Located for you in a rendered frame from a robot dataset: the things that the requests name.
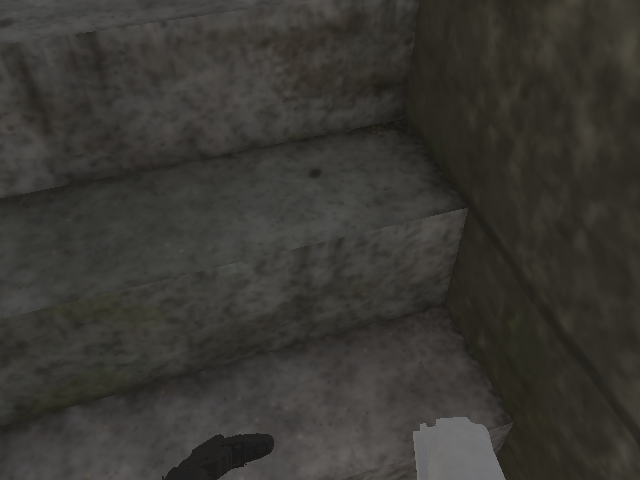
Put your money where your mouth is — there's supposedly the right robot shin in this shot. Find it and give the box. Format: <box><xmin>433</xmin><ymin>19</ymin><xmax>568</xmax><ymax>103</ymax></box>
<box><xmin>477</xmin><ymin>424</ymin><xmax>493</xmax><ymax>448</ymax></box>

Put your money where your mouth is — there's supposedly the robot right thigh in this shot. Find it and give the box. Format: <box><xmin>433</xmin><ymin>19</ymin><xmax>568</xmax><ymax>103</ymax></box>
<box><xmin>413</xmin><ymin>417</ymin><xmax>506</xmax><ymax>480</ymax></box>

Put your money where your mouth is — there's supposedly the robot left hand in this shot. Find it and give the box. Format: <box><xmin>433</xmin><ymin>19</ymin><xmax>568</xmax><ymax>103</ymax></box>
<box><xmin>162</xmin><ymin>433</ymin><xmax>274</xmax><ymax>480</ymax></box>

